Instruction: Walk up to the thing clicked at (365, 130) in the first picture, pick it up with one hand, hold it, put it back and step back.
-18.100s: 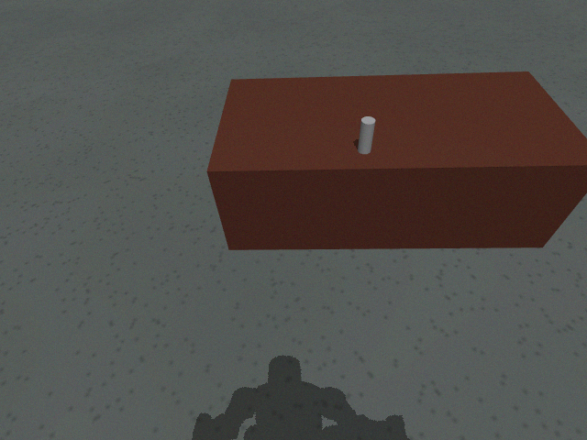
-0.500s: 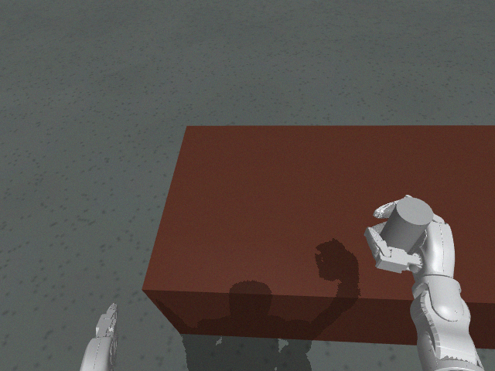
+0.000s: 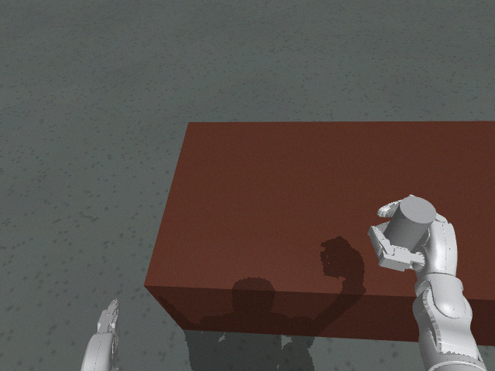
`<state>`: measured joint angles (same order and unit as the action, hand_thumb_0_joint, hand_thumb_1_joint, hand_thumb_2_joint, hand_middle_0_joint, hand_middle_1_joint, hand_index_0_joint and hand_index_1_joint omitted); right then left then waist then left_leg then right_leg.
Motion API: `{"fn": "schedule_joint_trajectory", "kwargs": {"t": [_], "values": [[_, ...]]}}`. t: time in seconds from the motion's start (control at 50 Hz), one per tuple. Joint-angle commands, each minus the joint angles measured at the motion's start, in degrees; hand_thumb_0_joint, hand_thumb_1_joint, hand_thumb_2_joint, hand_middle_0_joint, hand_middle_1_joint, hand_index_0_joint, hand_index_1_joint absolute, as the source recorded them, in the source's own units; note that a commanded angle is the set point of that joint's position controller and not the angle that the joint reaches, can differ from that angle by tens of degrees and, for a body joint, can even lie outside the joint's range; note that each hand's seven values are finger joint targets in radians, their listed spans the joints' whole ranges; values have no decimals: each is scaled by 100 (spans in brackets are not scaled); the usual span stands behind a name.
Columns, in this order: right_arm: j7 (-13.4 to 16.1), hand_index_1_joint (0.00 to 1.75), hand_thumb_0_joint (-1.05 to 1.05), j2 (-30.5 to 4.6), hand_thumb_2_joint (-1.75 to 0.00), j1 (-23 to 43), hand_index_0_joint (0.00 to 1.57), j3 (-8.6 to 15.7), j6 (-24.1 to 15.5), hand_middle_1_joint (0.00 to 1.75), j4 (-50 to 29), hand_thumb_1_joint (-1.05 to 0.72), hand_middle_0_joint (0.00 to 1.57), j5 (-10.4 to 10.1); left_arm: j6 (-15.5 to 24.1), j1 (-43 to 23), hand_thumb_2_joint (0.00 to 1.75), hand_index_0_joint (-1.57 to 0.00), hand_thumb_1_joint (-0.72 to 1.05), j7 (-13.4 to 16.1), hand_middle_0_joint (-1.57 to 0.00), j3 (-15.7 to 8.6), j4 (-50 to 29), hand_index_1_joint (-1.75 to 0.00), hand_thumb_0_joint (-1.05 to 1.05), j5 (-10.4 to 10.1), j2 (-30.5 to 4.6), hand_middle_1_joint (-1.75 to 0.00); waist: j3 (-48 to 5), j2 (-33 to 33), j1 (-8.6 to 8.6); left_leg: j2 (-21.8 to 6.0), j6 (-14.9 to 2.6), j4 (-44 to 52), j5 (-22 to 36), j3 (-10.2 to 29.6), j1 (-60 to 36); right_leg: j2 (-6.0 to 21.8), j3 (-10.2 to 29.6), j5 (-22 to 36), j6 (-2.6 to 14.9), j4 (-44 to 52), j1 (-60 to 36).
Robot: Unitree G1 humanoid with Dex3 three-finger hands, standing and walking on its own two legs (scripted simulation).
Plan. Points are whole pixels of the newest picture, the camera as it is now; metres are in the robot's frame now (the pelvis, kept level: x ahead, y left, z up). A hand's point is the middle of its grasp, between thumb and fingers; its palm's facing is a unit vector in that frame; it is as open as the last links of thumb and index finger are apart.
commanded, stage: crouch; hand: right
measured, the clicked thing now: (402, 233) +0.33 -0.19 +0.05
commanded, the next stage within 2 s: lower in 0.94 s
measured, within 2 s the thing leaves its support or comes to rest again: neither
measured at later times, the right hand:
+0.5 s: hand (375, 229) +0.41 -0.19 -0.06, palm faces +0.17 +0.99 +0.02, open 6.1 cm
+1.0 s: hand (371, 231) +0.43 -0.20 -0.11, palm faces +0.18 +0.98 +0.00, open 6.1 cm
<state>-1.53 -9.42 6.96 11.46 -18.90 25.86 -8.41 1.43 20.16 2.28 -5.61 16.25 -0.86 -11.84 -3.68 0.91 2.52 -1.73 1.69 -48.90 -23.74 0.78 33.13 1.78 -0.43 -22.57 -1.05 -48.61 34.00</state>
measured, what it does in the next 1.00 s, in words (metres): lowers itself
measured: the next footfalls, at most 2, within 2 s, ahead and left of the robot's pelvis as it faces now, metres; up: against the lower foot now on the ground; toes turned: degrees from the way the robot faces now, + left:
none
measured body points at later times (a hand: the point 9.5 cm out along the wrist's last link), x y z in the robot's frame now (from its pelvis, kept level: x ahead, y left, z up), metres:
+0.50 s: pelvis -0.02 -0.01 -0.06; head +0.10 -0.04 +0.38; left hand +0.13 +0.26 -0.06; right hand +0.39 -0.25 -0.06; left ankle +0.01 +0.14 -0.70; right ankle +0.02 -0.13 -0.70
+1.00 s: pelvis -0.02 +0.00 -0.09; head +0.12 -0.05 +0.34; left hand +0.14 +0.27 -0.06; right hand +0.42 -0.25 -0.10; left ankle +0.01 +0.14 -0.70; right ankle +0.02 -0.13 -0.70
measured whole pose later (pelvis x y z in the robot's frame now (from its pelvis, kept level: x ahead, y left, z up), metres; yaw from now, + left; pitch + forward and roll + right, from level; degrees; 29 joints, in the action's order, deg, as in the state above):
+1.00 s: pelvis -0.02 +0.00 -0.09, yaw +1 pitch +25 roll +3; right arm -4.9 -21.3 30.9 28.2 -32.6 56.7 -2.5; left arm 1.6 25.4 -2.0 -5.0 -7.4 4.4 -14.0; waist -8.7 1.3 12.6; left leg 0.4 1.5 -73.1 -31.4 -1.3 66.5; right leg 3.6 3.1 -31.7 -1.4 -76.3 69.5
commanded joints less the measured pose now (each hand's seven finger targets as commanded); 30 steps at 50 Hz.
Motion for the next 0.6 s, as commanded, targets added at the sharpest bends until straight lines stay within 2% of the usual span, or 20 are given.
{"fn": "schedule_joint_trajectory", "kwargs": {"t": [0.0, 0.04, 0.08, 0.1, 0.14, 0.18, 0.2, 0.22, 0.24, 0.26, 0.28, 0.32, 0.34, 0.38, 0.4, 0.46, 0.5, 0.54, 0.56, 0.58], "values": [[-54, 144, 0, -818, -132, 2237, 140, 321, -665, 144, -755, -59, 139, -34, 388, -163, 4, -5, -53, 64, -5, -442, -1061, -5, 0, 71, -837, -6, -1355, 126, 236, 138, -104, 487, 1159, -124, 59, -75, -37, 740, 195, 417, -567], [-102, 145, 0, -870, -133, 2486, 142, 405, -838, 145, -311, -61, 140, -29, 425, -42, 4, -6, -53, 30, -5, -321, -846, -5, 0, 115, -659, -6, -1130, 36, 252, 134, -117, 307, 900, -109, 413, -75, -24, 475, 189, 252, -202], [-132, 146, 0, -975, -135, 2898, 142, 484, -1019, 146, -286, -59, 140, 5, 501, -83, 4, -6, -53, 19, -5, -397, -1129, -5, 0, 165, -724, -6, -1785, -46, 331, 138, -119, 77, 1085, -69, 511, -71, 8, 659, 182, -15, -280], [-116, 146, 0, -1206, -135, 3008, 142, 652, -1095, 146, -250, -58, 140, 39, 517, -39, 5, -6, -54, -2, -5, -321, -1277, -5, 0, 185, -698, -6, -2044, -189, 289, 132, -121, -10, 1189, -31, 426, -97, -7, 759, 172, -130, -265], [-122, 145, 0, -1526, -134, 3138, 141, 886, -1200, 145, -11, -57, 139, 82, 538, 24, 5, -6, -54, 23, -5, -536, -1543, -6, 0, 207, -975, -6, -2467, -152, 348, 165, -108, -140, 1396, -24, 359, -95, 18, 951, 174, -311, -267], [-189, 146, 0, -1401, -135, 3113, 142, 912, -1229, 146, 692, -60, 141, 92, 490, 307, 5, -6, -54, -52, -5, -324, -1323, -6, 0, 237, -737, -6, -2097, -247, 376, 172, -119, -286, 1315, -41, 651, -123, 16, 882, 179, -451, 213], [-207, 147, 0, -1405, -135, 3224, 143, 930, -1294, 147, 583, -60, 142, 78, 526, 81, 5, -6, -54, -58, -5, -468, -1629, -6, 0, 235, -904, -6, -2296, -213, 383, 166, -124, -338, 1215, -29, 676, -107, 48, 795, 173, -501, 263], [-195, 148, 0, -1520, -136, 3505, 144, 992, -1337, 148, 576, -58, 142, 126, 542, 104, 5, -6, -53, -59, -5, -462, -1754, -5, 0, 263, -893, -6, -2530, -324, 401, 162, -125, -374, 1203, 11, 690, -107, 42, 778, 168, -582, 271], [-198, 148, 0, -1402, -136, 3660, 144, 924, -1391, 148, 675, -60, 142, 143, 562, -60, 5, -6, -54, -66, -5, -493, -2103, -6, 0, 289, -991, -6, -2736, -296, 476, 202, -138, -444, 1141, -48, 782, -77, 78, 724, 161, -605, 235], [-201, 149, 0, -1372, -137, 3672, 145, 902, -1409, 148, 965, -63, 143, 160, 564, -37, 5, -6, -53, -78, -5, -436, -2146, -6, 0, 312, -981, -6, -2566, -293, 448, 232, -156, -507, 983, -100, 922, -61, 91, 596, 145, -594, 378], [-209, 148, 0, -1553, -137, 3689, 145, 1062, -1460, 148, 1124, -63, 144, 184, 515, 363, 4, -6, -53, -109, -5, -371, -1732, -5, 0, 339, -855, -6, -2419, -466, 412, 228, -159, -582, 1000, -97, 1059, -74, 80, 633, 133, -685, 534], [-241, 147, 0, -1605, -136, 3767, 144, 1046, -1519, 147, 1214, -66, 144, 234, 544, 80, 5, -6, -53, -111, -5, -485, -2442, -5, 0, 327, -1039, -6, -2819, -359, 515, 263, -172, -695, 1027, -148, 1102, -29, 148, 736, 130, -789, 443], [-232, 148, 0, -1768, -136, 3811, 145, 1216, -1551, 148, 1250, -67, 144, 241, 504, 350, 5, -6, -53, -115, -5, -520, -2189, -5, 0, 366, -1050, -6, -2835, -525, 504, 255, -173, -732, 1061, -123, 1128, -44, 114, 749, 130, -862, 509], [-245, 148, 0, -1651, -136, 3807, 145, 1206, -1571, 148, 1380, -65, 144, 242, 484, 506, 5, -6, -53, -183, -5, -237, -2318, -5, 0, 387, -815, -6, -2791, -452, 482, 272, -173, -817, 1078, -134, 1144, -44, 110, 759, 138, -974, 735], [-235, 148, 0, -1692, -136, 3873, 145, 1269, -1585, 148, 1397, -65, 144, 264, 470, 566, 5, -6, -53, -194, -5, -272, -2254, -5, 0, 398, -781, -6, -2831, -524, 488, 273, -173, -890, 1139, -125, 1187, -51, 105, 828, 142, -1041, 802], [-227, 146, 0, -1854, -135, 3984, 144, 1313, -1658, 146, 1418, -69, 144, 310, 475, 354, 4, -6, -52, -176, -5, -629, -2763, -5, 0, 426, -1263, -6, -3011, -613, 649, 320, -215, -1022, 961, -235, 1465, 31, 213, 725, 97, -1052, 666], [-232, 147, 0, -1738, -136, 3967, 146, 1291, -1698, 147, 1654, -72, 145, 337, 427, 565, 5, -6, -53, -227, -5, -430, -2656, -5, 0, 443, -1041, -6, -2681, -577, 613, 350, -225, -1122, 799, -285, 1711, 39, 257, 591, 80, -1058, 889], [-230, 147, 0, -1934, -136, 4057, 145, 1417, -1760, 147, 1543, -68, 144, 386, 408, 777, 4, -6, -52, -247, -5, -436, -2598, -5, 0, 467, -968, -6, -2933, -816, 659, 343, -233, -1255, 1003, -278, 1740, 29, 232, 880, 74, -1197, 817], [-249, 146, 0, -1885, -134, 4078, 144, 1358, -1782, 146, 1394, -70, 144, 379, 419, 612, 5, -6, -53, -252, -5, -457, -2833, -5, 0, 468, -1024, -6, -3094, -866, 698, 351, -244, -1300, 1067, -299, 1743, 52, 248, 975, 76, -1250, 726], [-254, 145, 0, -1903, -134, 4089, 144, 1397, -1782, 145, 1557, -68, 143, 386, 419, 628, 4, -6, -52, -236, -5, -662, -2971, -5, 0, 486, -1220, -6, -3192, -846, 832, 353, -237, -1346, 1156, -313, 1780, 66, 273, 1135, 80, -1332, 664]]}}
